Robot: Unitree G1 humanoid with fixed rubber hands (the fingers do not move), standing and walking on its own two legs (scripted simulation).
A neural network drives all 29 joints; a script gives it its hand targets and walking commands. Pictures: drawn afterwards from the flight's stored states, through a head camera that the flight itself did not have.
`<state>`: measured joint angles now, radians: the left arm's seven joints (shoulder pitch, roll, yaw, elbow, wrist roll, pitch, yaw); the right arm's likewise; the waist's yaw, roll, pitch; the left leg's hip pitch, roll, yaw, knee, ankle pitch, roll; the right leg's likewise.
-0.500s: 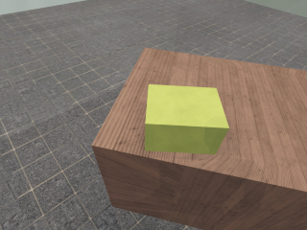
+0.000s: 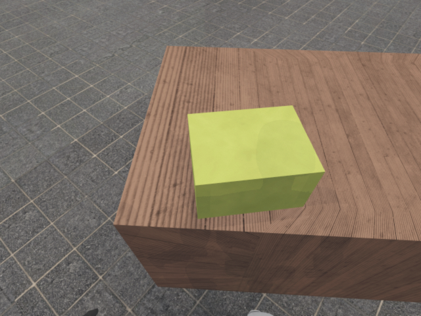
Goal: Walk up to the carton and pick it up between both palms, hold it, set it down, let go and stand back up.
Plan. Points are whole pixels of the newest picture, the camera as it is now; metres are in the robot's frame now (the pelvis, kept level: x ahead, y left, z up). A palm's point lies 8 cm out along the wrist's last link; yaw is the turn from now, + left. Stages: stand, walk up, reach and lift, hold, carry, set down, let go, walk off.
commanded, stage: walk up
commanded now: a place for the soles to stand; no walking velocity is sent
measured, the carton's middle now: (246, 161) +0.46 -0.07 -0.02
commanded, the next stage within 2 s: none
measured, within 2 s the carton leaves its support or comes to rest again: neither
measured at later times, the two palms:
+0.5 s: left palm out of the picture +0.14 +0.23 -0.10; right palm out of the picture +0.09 -0.29 -0.10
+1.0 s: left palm (116, 310) +0.16 +0.19 -0.10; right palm out of the picture +0.03 -0.31 -0.10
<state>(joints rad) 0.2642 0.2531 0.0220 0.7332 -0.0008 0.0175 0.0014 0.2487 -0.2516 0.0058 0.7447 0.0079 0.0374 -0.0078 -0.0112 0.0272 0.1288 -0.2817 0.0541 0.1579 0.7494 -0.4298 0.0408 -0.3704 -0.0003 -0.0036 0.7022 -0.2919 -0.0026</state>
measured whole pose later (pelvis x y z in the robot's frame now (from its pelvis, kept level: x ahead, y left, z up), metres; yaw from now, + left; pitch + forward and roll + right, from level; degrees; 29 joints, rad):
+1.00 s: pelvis +0.01 -0.04 +0.01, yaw -11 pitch -2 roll +1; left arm 0.23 0.24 0.03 0.74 0.00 0.03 -0.02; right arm 0.30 -0.27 -0.01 0.71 0.00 0.05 0.00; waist -0.01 -0.01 0.08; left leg -0.18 0.08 0.20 0.66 -0.42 0.00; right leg -0.36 0.13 0.14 0.67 -0.26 -0.05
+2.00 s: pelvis -0.08 -0.07 +0.01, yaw -5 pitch -3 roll +0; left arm 0.16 0.24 0.03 0.81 0.00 0.04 -0.01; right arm 0.33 -0.25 -0.05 0.71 -0.01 0.01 0.00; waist -0.01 0.01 0.07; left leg -0.28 -0.03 -0.13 0.61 -0.28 -0.03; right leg -0.29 0.01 -0.01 0.59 -0.25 -0.01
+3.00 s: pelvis -0.07 -0.08 +0.01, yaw +3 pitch -2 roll -1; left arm 0.21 0.29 0.01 0.77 0.01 0.04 -0.01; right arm 0.30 -0.25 -0.04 0.64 -0.01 0.01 0.00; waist 0.03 0.00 0.07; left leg -0.34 -0.08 -0.26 0.70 -0.33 -0.04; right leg -0.29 -0.03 -0.15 0.66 -0.33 -0.02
